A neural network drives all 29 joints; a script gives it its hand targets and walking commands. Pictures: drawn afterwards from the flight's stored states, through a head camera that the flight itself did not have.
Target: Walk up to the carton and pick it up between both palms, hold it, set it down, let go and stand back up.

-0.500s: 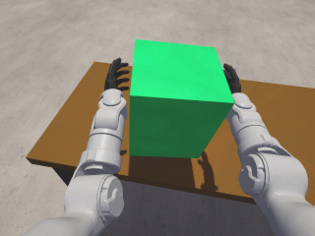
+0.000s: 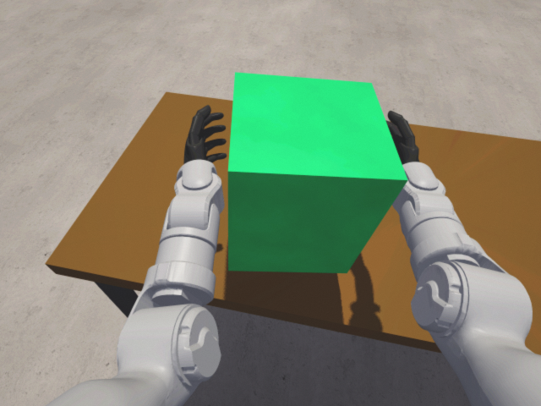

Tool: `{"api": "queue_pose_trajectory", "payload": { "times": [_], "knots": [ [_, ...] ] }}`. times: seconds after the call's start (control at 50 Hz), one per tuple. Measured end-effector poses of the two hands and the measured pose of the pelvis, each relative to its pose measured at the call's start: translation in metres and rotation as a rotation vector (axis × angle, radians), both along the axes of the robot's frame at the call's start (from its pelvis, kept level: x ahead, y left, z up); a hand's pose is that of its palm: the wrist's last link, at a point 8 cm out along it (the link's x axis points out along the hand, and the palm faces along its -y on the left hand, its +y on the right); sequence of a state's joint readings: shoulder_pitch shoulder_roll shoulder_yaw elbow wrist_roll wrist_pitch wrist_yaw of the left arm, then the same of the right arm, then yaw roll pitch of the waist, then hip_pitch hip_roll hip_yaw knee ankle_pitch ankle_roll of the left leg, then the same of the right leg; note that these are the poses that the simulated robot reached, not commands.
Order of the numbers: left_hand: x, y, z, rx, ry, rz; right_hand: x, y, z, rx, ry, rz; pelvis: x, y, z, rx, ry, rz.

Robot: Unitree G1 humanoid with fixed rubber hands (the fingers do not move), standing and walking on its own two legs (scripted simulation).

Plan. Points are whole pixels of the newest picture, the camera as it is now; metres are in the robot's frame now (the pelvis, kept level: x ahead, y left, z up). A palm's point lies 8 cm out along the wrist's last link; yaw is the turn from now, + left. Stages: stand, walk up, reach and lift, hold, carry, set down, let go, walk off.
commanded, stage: set down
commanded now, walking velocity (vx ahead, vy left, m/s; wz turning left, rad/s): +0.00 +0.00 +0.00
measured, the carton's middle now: (296, 182) +0.45 +0.01 +0.08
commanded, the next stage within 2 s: none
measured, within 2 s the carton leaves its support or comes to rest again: rests again in 1.02 s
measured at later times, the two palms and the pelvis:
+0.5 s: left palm (211, 172) +0.42 +0.14 +0.11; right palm (401, 168) +0.48 -0.16 +0.10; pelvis +0.01 -0.01 +0.00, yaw +0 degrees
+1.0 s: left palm (213, 184) +0.42 +0.14 +0.09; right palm (397, 173) +0.48 -0.16 +0.08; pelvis +0.01 -0.02 +0.00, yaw +0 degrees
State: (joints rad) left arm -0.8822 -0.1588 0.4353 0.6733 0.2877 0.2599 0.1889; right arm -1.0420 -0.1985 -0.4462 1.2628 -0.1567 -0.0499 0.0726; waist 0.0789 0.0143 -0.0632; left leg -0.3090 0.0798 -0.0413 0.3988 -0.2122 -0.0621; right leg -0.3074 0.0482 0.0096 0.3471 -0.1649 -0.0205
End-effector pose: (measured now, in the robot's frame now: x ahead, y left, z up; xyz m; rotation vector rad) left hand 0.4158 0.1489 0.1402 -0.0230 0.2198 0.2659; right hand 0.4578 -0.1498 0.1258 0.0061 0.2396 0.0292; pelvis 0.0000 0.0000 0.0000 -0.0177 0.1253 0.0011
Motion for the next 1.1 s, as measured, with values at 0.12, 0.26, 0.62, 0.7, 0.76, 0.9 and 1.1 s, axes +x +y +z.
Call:
{"api": "queue_pose_trajectory", "payload": {
  "times": [0.12, 0.26, 0.62, 0.7, 0.76, 0.9, 1.1],
  "knots": [
    [0.003, -0.001, -0.006, 0.002, 0.011, 0.009, 0.006, -0.001, -0.007, -0.001, 0.009, 0.011, 0.002, -0.002, 0.000, 0.001, 0.025, -0.001],
    [0.006, -0.004, -0.017, -0.001, 0.028, 0.018, 0.011, -0.004, -0.017, -0.005, 0.025, 0.021, 0.004, -0.006, 0.000, 0.004, 0.049, -0.001],
    [0.009, -0.015, -0.034, -0.001, 0.031, 0.034, 0.019, -0.013, -0.028, -0.031, 0.017, 0.043, 0.008, -0.018, 0.000, 0.018, 0.089, -0.001],
    [0.009, -0.015, -0.038, -0.001, 0.038, 0.035, 0.020, -0.013, -0.031, -0.034, 0.022, 0.045, 0.008, -0.018, 0.000, 0.017, 0.093, 0.000],
    [0.008, -0.014, -0.042, 0.003, 0.047, 0.036, 0.020, -0.013, -0.033, -0.043, 0.027, 0.050, 0.009, -0.018, 0.000, 0.017, 0.097, 0.000],
    [0.007, -0.013, -0.049, 0.002, 0.046, 0.040, 0.022, -0.011, -0.037, -0.054, 0.020, 0.058, 0.008, -0.017, -0.001, 0.016, 0.109, 0.001],
    [0.006, -0.011, -0.061, -0.001, 0.060, 0.046, 0.023, -0.009, -0.045, -0.061, 0.023, 0.070, 0.009, -0.017, -0.001, 0.015, 0.123, 0.001]
  ]
}}
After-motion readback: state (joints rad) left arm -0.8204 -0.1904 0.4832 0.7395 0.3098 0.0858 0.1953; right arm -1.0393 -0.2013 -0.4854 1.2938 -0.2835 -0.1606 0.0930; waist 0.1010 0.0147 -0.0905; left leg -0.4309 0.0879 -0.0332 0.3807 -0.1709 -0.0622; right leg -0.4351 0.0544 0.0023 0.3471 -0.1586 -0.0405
